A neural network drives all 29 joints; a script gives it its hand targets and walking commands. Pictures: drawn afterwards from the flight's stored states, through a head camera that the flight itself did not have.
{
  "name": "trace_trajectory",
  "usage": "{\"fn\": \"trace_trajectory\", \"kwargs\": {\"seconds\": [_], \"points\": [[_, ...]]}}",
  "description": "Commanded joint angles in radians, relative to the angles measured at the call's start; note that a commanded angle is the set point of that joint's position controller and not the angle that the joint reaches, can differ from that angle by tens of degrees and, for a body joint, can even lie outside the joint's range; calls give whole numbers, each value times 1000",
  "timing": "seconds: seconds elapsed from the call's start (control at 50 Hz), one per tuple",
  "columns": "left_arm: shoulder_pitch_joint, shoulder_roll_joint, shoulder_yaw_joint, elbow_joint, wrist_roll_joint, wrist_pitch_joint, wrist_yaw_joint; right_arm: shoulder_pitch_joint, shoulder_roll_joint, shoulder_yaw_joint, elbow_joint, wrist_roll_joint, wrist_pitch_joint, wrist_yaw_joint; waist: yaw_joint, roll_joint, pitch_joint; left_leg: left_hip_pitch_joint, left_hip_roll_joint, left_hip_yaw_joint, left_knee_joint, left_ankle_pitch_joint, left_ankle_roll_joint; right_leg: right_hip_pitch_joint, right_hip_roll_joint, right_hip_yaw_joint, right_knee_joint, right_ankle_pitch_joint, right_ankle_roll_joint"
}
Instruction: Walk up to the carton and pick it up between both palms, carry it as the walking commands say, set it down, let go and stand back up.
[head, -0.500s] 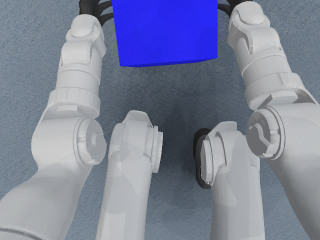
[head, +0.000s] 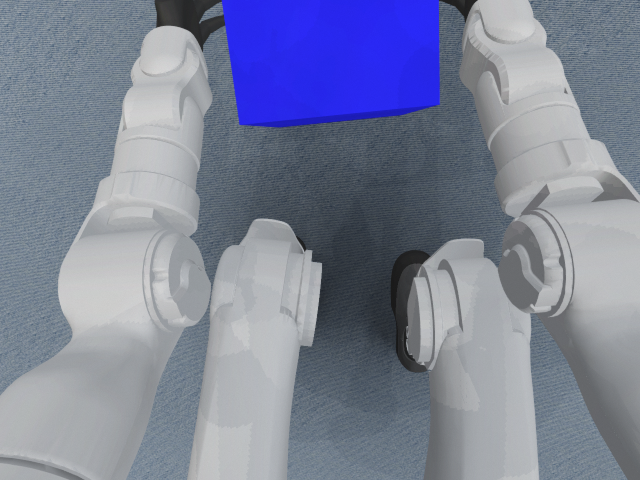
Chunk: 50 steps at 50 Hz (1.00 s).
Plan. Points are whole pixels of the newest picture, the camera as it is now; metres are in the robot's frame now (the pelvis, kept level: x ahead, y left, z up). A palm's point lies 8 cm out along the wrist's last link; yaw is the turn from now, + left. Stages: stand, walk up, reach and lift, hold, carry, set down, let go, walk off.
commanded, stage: set down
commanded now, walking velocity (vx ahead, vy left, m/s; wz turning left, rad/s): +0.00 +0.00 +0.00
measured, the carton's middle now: (330, 12) +0.54 +0.07 -0.26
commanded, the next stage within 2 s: let go in 1.66 s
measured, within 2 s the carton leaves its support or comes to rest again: neither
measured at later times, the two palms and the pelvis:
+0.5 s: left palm (142, 5) +0.51 +0.23 -0.16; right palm out of the picture +0.55 -0.11 -0.16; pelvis -0.02 +0.01 +0.01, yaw +1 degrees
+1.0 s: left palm out of the picture +0.51 +0.24 +0.01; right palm out of the picture +0.56 -0.11 +0.00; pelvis +0.01 +0.00 +0.12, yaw +1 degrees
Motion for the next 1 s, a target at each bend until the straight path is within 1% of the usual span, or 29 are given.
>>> {"fn": "trace_trajectory", "kwargs": {"seconds": [0.0,0.04,0.08,0.12,0.14,0.16,0.22,0.24,0.26,0.3,0.32,0.36,0.38,0.4,0.42,0.46,0.5,0.58,0.64,0.68,0.72,0.74,0.78,0.8,0.82,0.86,0.88,0.9,0.98], "points": [[-224,252,-20,-54,-32,-70,51,-264,-184,15,-95,23,-40,-41,32,0,-1076,584,9,72,-133,404,-6,442,-26,-24,-171,312,25],[-276,291,-23,-93,-87,-90,58,-313,-182,84,-122,75,-47,-46,58,-58,-1124,550,18,70,-129,420,-1,506,-46,-1,-167,349,24],[-274,249,-83,-65,-126,-99,49,-309,-160,100,-125,110,-52,-38,46,-25,-1088,495,22,64,-139,427,11,463,-49,9,-180,368,15],[-242,225,-111,-26,-174,-101,30,-330,-113,181,-142,176,-50,-18,74,-65,-1094,486,28,70,-136,446,23,484,-54,14,-184,386,21],[-257,228,-141,-24,-196,-103,28,-294,-127,164,-108,158,-56,-20,29,-68,-1132,500,28,57,-126,475,24,482,-54,5,-172,414,20],[-260,233,-143,-54,-189,-113,27,-290,-81,208,-101,196,-55,-9,79,-60,-1157,482,32,76,-132,489,20,530,-55,12,-166,457,19],[-264,259,-160,-43,-228,-112,28,-337,-164,183,-179,202,-68,-19,47,-44,-1198,526,40,51,-117,534,26,507,-63,11,-151,468,16],[-273,261,-165,-22,-237,-106,28,-322,-202,157,-135,179,-67,-18,4,-34,-1146,505,36,44,-121,511,25,451,-60,-5,-147,424,10],[-257,261,-165,-51,-233,-111,27,-307,-168,174,-133,200,-67,-12,36,-15,-1138,527,30,48,-137,509,22,435,-58,-7,-150,399,8],[-268,259,-165,-56,-244,-102,29,-310,-232,142,-161,176,-64,-18,-12,-9,-1174,588,37,37,-130,488,24,406,-69,-13,-169,340,1],[-274,286,-162,-66,-240,-100,40,-300,-228,151,-150,182,-60,-22,2,-11,-1255,651,33,46,-131,487,21,432,-69,-32,-163,323,9],[-322,293,-195,-202,-261,-94,58,-324,-252,139,-249,175,-56,-36,-31,-13,-1420,726,24,49,-141,542,17,529,-63,-44,-162,387,6],[-286,277,-206,-204,-255,-86,67,-316,-225,144,-293,196,-45,-37,5,45,-1493,844,23,47,-163,561,21,529,-59,-44,-183,356,3],[-263,346,-150,-212,-232,-75,82,-290,-252,146,-285,197,-28,-50,34,-2,-1574,862,14,60,-160,548,25,595,-68,-49,-185,343,8],[-259,301,-168,-210,-259,-54,86,-321,-238,178,-318,217,-19,-51,33,-55,-1582,873,12,53,-172,539,38,602,-62,-61,-200,326,10],[-312,339,-168,-286,-259,-23,98,-341,-270,142,-323,201,22,-64,26,-3,-1646,905,9,68,-212,454,27,666,-64,-66,-217,269,1],[-345,354,-169,-346,-256,6,113,-397,-232,173,-391,246,54,-67,77,4,-1681,933,7,85,-243,419,32,724,-47,-72,-241,247,-8],[-275,258,-194,-304,-267,45,111,-336,-253,107,-370,208,69,-72,-11,29,-1629,935,2,80,-280,440,28,707,-41,-88,-285,282,-20],[-315,299,-164,-342,-231,39,104,-363,-255,66,-402,178,65,-75,-3,52,-1603,904,-2,85,-313,407,21,712,-42,-76,-320,277,-21],[-281,265,-146,-331,-233,33,98,-334,-228,65,-351,147,55,-63,-10,-38,-1544,822,-10,81,-332,426,26,724,-40,-73,-339,313,-15],[-240,227,-160,-230,-210,28,80,-240,-190,51,-197,132,64,-47,-8,28,-1390,787,-2,77,-378,378,17,628,-34,-58,-377,256,-23],[-227,246,-134,-271,-179,25,74,-250,-190,45,-255,138,59,-47,15,35,-1478,842,-4,85,-372,406,26,664,-35,-49,-403,288,-18],[-156,205,-121,-255,-177,13,61,-196,-177,19,-246,84,43,-39,-19,-19,-1425,733,-9,73,-408,450,19,659,-23,-49,-411,365,-9],[-158,208,-121,-249,-168,9,54,-184,-127,44,-228,118,40,-32,17,12,-1394,746,-9,82,-436,448,24,650,-23,-42,-435,347,-5],[-101,210,-104,-220,-167,6,52,-138,-152,13,-219,84,35,-32,-16,-15,-1360,741,-12,73,-463,441,20,627,-21,-61,-451,340,5],[-30,170,-58,-118,-108,9,34,-87,-145,11,-117,64,41,-16,25,16,-1185,661,-6,88,-510,357,13,576,-42,-35,-516,249,-6],[-22,135,-88,-122,-110,17,24,-45,-135,-25,-111,34,43,-10,-26,49,-1166,681,-4,72,-543,385,5,560,-33,-45,-547,279,-5],[-31,158,-69,-197,-116,15,21,-104,-129,4,-226,51,39,-13,15,15,-1291,736,-11,78,-549,386,15,649,-34,-38,-561,270,-6],[-18,209,-18,-323,-126,5,21,-117,-108,31,-390,54,34,-24,42,-90,-1441,775,-26,78,-606,505,32,804,-23,-33,-613,410,12]]}}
